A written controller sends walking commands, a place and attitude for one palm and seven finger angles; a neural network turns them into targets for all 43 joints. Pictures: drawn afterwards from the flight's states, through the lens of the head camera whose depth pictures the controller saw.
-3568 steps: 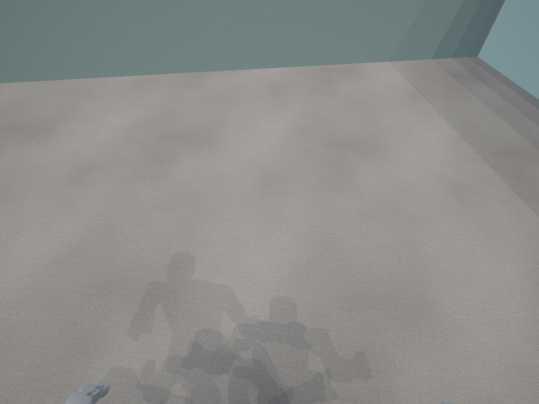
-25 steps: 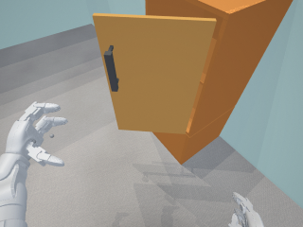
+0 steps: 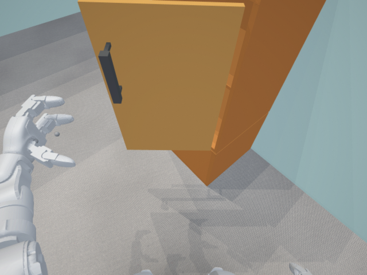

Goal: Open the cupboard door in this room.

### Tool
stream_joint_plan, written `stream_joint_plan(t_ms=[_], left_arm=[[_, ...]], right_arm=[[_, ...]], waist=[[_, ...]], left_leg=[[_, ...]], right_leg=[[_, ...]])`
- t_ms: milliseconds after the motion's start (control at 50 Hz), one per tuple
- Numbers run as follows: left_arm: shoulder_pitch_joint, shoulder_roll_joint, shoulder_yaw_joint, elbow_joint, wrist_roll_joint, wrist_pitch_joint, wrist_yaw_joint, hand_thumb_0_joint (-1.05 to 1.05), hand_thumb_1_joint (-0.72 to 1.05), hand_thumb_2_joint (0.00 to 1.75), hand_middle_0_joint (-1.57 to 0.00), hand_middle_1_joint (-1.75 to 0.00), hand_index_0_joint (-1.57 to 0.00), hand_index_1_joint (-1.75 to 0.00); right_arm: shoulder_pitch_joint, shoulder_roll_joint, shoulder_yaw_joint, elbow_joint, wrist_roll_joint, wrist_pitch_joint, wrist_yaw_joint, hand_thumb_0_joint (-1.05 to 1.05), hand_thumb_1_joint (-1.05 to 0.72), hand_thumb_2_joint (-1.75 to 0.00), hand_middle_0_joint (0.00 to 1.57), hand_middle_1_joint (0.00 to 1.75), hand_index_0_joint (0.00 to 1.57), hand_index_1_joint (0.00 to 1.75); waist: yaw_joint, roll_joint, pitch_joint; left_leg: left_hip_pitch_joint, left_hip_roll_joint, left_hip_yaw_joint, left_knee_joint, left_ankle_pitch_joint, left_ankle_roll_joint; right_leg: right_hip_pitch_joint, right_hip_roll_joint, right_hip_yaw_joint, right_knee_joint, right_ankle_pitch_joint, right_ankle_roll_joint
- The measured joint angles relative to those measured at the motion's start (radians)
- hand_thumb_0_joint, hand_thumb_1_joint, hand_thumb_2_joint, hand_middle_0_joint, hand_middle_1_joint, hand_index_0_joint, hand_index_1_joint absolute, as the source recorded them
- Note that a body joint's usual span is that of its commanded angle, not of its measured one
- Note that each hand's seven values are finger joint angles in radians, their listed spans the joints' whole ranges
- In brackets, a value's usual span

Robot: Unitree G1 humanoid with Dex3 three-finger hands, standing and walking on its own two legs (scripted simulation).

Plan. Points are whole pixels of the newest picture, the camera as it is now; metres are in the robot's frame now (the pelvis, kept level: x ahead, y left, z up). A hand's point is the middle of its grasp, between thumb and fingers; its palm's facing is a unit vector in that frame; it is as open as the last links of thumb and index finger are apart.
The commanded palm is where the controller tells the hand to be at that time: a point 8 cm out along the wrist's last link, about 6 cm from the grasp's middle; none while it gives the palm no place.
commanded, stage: move the hooked fingers beside the handle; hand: left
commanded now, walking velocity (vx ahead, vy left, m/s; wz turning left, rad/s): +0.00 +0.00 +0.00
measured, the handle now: (113, 74) +0.59 +0.20 +0.08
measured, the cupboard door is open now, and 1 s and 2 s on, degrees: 49 49 49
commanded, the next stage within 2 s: none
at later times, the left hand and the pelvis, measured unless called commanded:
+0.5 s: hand (74, 104) +0.46 +0.26 +0.09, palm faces +0.02 -1.00 -0.01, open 14.0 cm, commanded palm +0.45 +0.31 +0.08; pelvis +0.00 +0.01 -0.01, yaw -1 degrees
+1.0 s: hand (81, 84) +0.53 +0.27 +0.09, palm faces +0.01 -1.00 -0.02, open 14.0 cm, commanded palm +0.52 +0.31 +0.08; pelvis +0.01 +0.02 -0.02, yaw -2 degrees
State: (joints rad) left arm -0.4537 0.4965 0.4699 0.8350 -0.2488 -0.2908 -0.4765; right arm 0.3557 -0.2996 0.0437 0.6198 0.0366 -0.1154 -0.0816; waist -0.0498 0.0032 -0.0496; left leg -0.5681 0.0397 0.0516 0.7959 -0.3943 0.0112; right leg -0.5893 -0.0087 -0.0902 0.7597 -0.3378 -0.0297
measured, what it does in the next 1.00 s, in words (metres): stands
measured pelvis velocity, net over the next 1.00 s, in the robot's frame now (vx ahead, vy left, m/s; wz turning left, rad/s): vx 0.01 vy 0.02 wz -0.03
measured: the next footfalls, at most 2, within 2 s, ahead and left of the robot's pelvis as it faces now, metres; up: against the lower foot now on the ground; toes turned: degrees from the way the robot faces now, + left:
none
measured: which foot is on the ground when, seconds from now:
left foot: down 0.00-1.00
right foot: down 0.00-1.00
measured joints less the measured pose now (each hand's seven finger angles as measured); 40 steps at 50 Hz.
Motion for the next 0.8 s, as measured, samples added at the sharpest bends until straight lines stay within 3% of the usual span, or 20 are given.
stream_joint_plan(t_ms=[180, 420, 700, 800], left_arm=[[-0.149, 0.034, -0.026, 0.134, 0.025, -0.019, -0.012, -0.02, -0.50, 0.30, -0.30, -1.20, -0.30, -1.20], [-0.286, 0.069, 0.005, 0.252, 0.088, -0.054, 0.043, -0.02, -0.50, 0.30, -0.30, -1.20, -0.30, -1.20], [-0.433, 0.146, 0.006, 0.371, 0.121, -0.049, 0.052, -0.02, -0.50, 0.30, -0.30, -1.20, -0.30, -1.20], [-0.469, 0.178, 0.029, 0.399, 0.155, -0.037, 0.061, -0.02, -0.50, 0.30, -0.30, -1.20, -0.30, -1.20]], right_arm=[[-0.007, -0.001, -0.002, 0.010, -0.003, 0.027, 0.000, 0.01, -0.90, -0.90, 0.20, 0.30, 0.20, 0.30], [0.008, 0.013, 0.005, -0.001, -0.019, 0.076, 0.022, 0.01, -0.90, -0.90, 0.20, 0.30, 0.21, 0.30], [0.055, 0.006, 0.009, 0.021, -0.031, 0.129, 0.028, 0.01, -0.90, -0.90, 0.20, 0.30, 0.21, 0.30], [0.067, 0.003, 0.009, 0.009, -0.038, 0.145, 0.032, 0.01, -0.90, -0.90, 0.20, 0.30, 0.21, 0.30]], waist=[[-0.019, -0.002, -0.010], [-0.056, -0.007, -0.017], [-0.099, -0.002, -0.017], [-0.124, -0.003, -0.024]], left_leg=[[-0.050, -0.001, -0.006, 0.026, -0.008, 0.006], [-0.125, 0.002, 0.008, 0.064, -0.023, 0.014], [-0.197, 0.006, 0.003, 0.097, -0.036, 0.022], [-0.221, 0.011, 0.005, 0.106, -0.041, 0.023]], right_leg=[[-0.043, -0.002, -0.005, 0.013, -0.002, 0.004], [-0.120, -0.001, 0.010, 0.044, -0.006, 0.013], [-0.182, 0.002, 0.007, 0.056, -0.007, 0.020], [-0.205, 0.008, 0.009, 0.059, -0.007, 0.021]])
